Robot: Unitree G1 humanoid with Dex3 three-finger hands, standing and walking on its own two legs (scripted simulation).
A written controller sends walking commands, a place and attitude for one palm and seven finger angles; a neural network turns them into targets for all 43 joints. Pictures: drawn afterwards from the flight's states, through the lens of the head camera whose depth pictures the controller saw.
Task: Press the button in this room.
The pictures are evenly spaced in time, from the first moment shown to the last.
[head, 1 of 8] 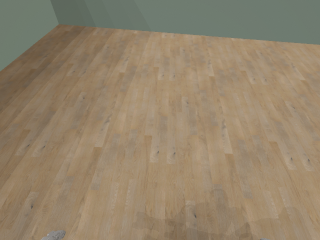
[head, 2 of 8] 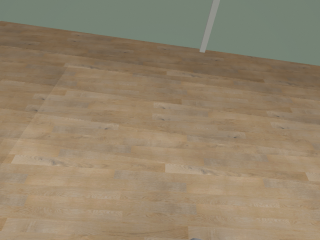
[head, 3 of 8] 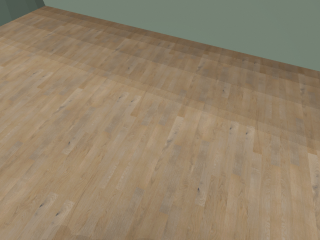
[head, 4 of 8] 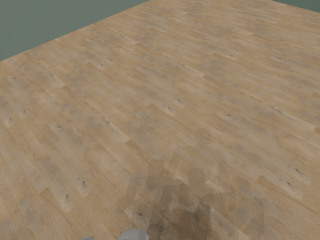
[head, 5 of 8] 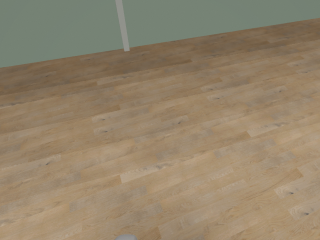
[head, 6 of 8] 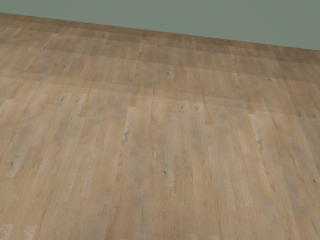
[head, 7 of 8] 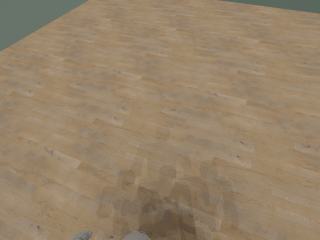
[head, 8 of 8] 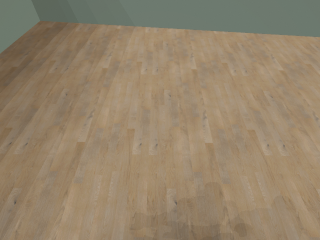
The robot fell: no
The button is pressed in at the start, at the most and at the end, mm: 0 0 0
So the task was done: no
